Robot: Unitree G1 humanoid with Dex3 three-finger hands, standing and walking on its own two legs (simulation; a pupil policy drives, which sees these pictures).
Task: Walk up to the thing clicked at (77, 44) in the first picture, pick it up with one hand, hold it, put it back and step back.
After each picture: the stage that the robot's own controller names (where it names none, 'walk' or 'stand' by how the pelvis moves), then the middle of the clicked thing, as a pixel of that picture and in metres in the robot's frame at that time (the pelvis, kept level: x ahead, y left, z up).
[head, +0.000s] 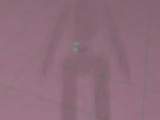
stand; (76, 47) +1.32 +0.07 -0.72
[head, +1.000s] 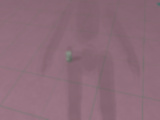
walk; (69, 56) +1.18 +0.24 -0.71
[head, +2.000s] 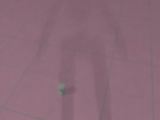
walk; (61, 89) +0.72 +0.23 -0.70
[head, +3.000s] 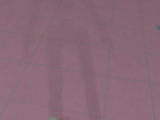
walk; out of the picture +0.43 +0.20 -0.70
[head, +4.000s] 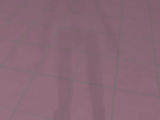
stand; out of the picture +0.36 +0.21 -0.72
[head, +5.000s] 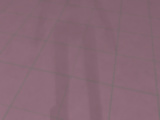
stand; out of the picture +0.33 +0.20 -0.71
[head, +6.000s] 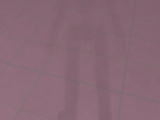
stand; out of the picture +0.32 +0.20 -0.72
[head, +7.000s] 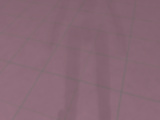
stand; out of the picture +0.34 +0.20 -0.72
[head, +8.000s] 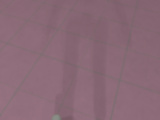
stand; out of the picture +0.39 +0.17 -0.70
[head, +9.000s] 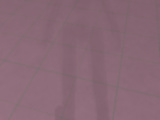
stand; out of the picture +0.36 +0.21 -0.72
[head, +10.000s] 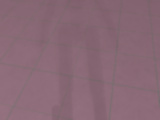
stand; out of the picture +0.36 +0.23 -0.72
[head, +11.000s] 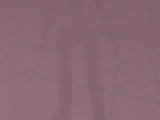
stand; out of the picture +0.32 +0.22 -0.72
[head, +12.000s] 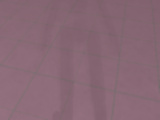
stand; out of the picture +0.34 +0.21 -0.73
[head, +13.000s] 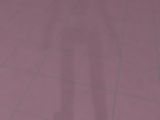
go down; out of the picture +0.34 +0.21 -0.73
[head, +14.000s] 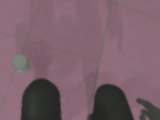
go down; (21, 64) +0.41 +0.27 -0.35
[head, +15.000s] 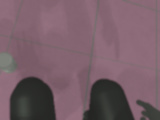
approach; (6, 63) +0.40 +0.30 -0.30
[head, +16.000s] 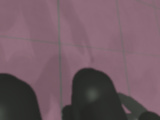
close in; out of the picture +0.37 +0.33 -0.22
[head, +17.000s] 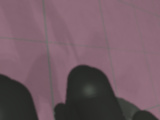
close; out of the picture +0.37 +0.33 -0.21
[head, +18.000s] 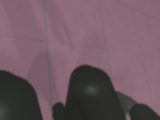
lift; out of the picture +0.35 +0.32 -0.22
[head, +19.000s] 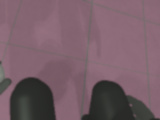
lift; out of the picture +0.30 +0.29 -0.10
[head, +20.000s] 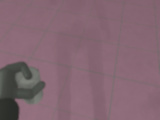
hold; (30, 86) +0.33 +0.18 +0.04
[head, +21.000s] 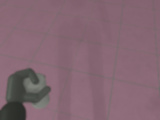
hold; (37, 91) +0.32 +0.17 +0.00
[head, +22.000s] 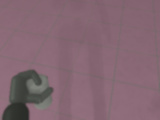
hold; (40, 92) +0.32 +0.16 +0.00
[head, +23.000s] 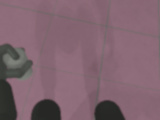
crouch; (19, 65) +0.40 +0.22 -0.08
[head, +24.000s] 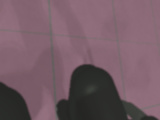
lower; out of the picture +0.38 +0.34 -0.22
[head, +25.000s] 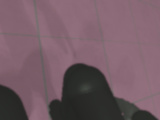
lower; out of the picture +0.39 +0.35 -0.22
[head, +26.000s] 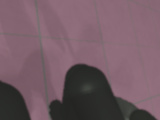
lower; out of the picture +0.39 +0.35 -0.22
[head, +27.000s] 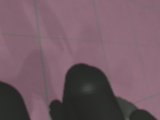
lower; out of the picture +0.38 +0.36 -0.22
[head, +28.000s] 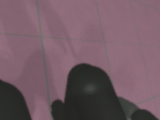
loosen; out of the picture +0.38 +0.35 -0.21
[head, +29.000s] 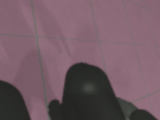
withdraw; out of the picture +0.37 +0.34 -0.22
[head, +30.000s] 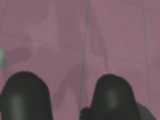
stand; out of the picture +0.40 +0.32 -0.26
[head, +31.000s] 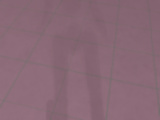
stand; out of the picture +0.37 +0.20 -0.64
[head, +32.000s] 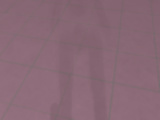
stand; out of the picture +0.38 +0.22 -0.67
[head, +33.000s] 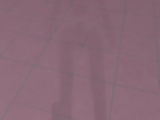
stand; out of the picture +0.38 +0.22 -0.68
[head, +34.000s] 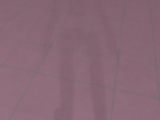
walk; out of the picture +0.38 +0.21 -0.72
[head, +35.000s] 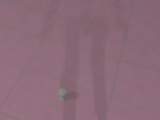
walk; (62, 94) +0.56 +0.16 -0.70
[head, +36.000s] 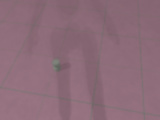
walk; (56, 65) +0.86 +0.27 -0.69
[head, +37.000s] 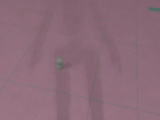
stand; (59, 64) +1.03 +0.23 -0.71
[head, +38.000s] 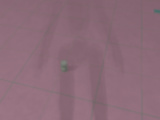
stand; (64, 66) +1.03 +0.21 -0.73
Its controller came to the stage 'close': yes
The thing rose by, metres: 0.71
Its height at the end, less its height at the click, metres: +0.00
